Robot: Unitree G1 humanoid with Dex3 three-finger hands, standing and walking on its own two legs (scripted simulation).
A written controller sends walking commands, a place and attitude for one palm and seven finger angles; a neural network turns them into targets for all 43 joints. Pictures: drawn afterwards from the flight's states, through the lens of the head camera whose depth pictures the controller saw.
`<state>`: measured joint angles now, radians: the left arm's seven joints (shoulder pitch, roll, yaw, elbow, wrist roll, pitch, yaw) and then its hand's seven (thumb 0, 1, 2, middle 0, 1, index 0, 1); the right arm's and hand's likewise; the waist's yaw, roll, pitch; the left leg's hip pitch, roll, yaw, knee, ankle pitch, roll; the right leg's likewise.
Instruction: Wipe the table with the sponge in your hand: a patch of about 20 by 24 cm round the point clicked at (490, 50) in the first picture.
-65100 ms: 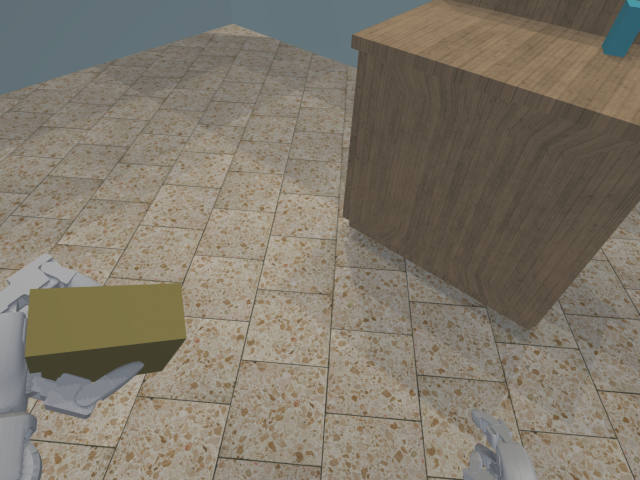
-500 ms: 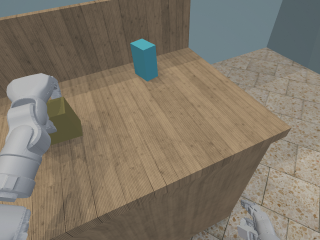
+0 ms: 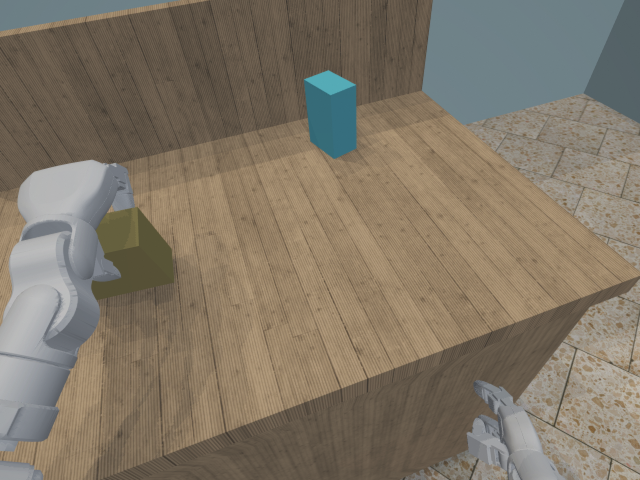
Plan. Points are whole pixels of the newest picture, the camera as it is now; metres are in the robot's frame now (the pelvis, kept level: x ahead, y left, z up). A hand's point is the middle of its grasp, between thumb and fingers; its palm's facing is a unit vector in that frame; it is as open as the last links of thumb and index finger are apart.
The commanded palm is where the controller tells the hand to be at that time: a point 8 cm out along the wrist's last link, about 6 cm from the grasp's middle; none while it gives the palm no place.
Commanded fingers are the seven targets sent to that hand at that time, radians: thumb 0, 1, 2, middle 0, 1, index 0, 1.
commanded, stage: wipe back along the first lane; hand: left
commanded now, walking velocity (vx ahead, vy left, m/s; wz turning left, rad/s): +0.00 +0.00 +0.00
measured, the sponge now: (115, 264) +0.32 +0.32 +0.11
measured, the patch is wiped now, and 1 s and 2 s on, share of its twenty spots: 0.90 0.90 0.90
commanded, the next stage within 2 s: lift the sponge slowly off the table in 1.40 s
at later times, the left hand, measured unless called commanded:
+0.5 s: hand (101, 253) +0.29 +0.29 +0.17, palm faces +0.12 -0.01 -0.99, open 9.4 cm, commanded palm +0.24 +0.28 +0.21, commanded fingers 0.00 0.10 1.30 -1.20 -1.60 -1.20 -1.60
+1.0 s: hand (99, 289) +0.24 +0.27 +0.17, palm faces +0.22 -0.06 -0.97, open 9.4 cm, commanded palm +0.19 +0.25 +0.20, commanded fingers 0.00 0.10 1.30 -1.20 -1.60 -1.20 -1.60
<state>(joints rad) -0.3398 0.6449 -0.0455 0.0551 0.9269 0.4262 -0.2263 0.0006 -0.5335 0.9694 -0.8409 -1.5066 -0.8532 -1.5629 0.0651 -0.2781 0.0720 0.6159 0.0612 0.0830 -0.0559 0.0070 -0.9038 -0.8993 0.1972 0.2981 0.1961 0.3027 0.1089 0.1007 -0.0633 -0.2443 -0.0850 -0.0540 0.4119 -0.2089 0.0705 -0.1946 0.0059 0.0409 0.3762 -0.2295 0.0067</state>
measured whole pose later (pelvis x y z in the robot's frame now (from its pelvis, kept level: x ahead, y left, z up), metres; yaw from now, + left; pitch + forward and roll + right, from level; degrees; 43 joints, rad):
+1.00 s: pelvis +0.01 -0.01 +0.00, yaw -2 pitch +1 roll -1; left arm 0.17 0.55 0.05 -0.49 0.88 0.56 -0.08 0.00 -0.46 0.94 -0.76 -1.68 -0.82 -1.64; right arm 0.06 -0.28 0.09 0.59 0.07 0.13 -0.03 0.01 -0.91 -0.90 0.20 0.30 0.26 0.34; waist 0.12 0.12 -0.06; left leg -0.22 -0.05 -0.02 0.46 -0.26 0.05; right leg -0.18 0.04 0.07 0.42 -0.26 0.00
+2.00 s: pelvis +0.00 -0.03 +0.00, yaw -3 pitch -2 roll +0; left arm 0.40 0.56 0.04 -0.75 0.79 0.61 -0.02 -0.03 -0.50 0.94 -0.79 -1.67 -0.91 -1.50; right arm 0.05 -0.26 0.10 0.58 0.06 0.18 -0.02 0.01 -0.91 -0.90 0.20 0.30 0.23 0.32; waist 0.15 0.12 -0.04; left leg -0.16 -0.03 -0.01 0.46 -0.27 0.03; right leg -0.13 0.06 0.08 0.43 -0.27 -0.03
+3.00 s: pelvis -0.02 -0.03 +0.00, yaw -3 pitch -3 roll +0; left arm 0.11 0.65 0.06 -0.66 0.72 0.62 -0.14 -0.03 -0.53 0.95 -0.86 -1.57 -0.95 -1.46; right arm 0.02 -0.27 0.10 0.60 0.08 0.12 -0.07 0.01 -0.90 -0.90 0.20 0.30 0.19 0.30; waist 0.16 0.13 -0.04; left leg -0.16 -0.03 -0.02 0.43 -0.22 0.02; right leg -0.15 0.06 0.07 0.43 -0.23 -0.03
